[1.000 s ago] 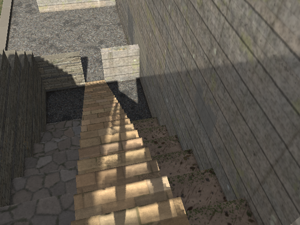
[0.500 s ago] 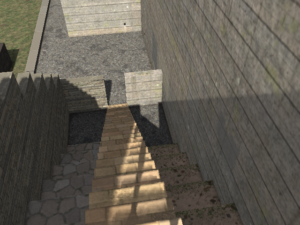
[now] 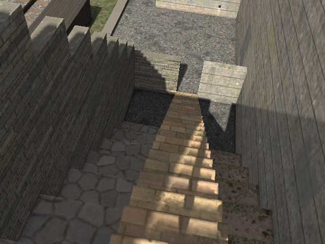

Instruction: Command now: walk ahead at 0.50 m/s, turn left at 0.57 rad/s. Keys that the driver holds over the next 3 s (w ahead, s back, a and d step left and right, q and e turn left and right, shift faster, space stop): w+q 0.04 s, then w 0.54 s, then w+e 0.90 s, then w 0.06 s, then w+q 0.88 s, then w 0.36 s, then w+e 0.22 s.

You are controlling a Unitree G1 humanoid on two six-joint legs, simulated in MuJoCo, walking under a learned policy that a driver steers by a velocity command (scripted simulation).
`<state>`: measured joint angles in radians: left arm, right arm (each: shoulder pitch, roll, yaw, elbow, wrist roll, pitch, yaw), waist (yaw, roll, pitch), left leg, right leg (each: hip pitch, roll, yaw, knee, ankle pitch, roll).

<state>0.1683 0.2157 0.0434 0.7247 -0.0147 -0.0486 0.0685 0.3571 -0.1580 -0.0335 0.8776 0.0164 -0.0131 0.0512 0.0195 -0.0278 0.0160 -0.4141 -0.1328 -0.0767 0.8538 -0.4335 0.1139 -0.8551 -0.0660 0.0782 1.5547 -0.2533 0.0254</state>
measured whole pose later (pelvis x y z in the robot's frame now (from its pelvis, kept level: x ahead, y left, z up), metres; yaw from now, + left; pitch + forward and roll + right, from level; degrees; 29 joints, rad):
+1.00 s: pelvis +0.35 +0.00 -0.20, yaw -4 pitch +3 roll +1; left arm 0.08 0.29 0.04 0.73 -0.05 0.05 0.00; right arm 0.49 -0.13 0.07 0.94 -0.05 -0.08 0.01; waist -0.08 -0.01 -0.05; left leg -0.37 0.06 0.07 0.90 -0.58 -0.01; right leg -0.84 0.07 0.16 1.29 0.00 -0.06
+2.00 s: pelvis +0.79 -0.08 -0.55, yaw -16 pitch -1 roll -3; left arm 0.13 0.15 -0.03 0.78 0.00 -0.02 0.01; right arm 0.63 -0.05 0.06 0.98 -0.01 -0.06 -0.02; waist -0.08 -0.03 -0.08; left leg -0.19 -0.09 -0.18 0.70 -0.47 0.08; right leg -0.75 0.03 0.09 1.12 0.14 0.02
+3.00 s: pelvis +1.26 -0.09 -0.92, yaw +3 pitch +3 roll -1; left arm 0.25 0.27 0.04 0.92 -0.04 0.06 0.04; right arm 0.45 -0.15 0.05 1.06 -0.05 -0.06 0.03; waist 0.00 -0.03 -0.03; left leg -0.32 0.03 0.04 0.59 -0.32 0.03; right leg -0.81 0.03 0.14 1.50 -0.25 0.01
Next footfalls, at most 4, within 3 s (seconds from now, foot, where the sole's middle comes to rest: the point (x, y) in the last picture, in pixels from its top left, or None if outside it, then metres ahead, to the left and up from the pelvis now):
0.32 right None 0.25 -0.14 -0.93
0.72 left None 0.33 0.14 -0.93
1.20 right None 0.52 -0.13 -1.12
1.72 left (154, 227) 0.79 0.01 -1.31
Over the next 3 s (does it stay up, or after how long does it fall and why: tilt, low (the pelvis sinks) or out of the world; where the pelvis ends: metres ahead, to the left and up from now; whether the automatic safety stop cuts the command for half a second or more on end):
stays up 1.26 -0.09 -0.92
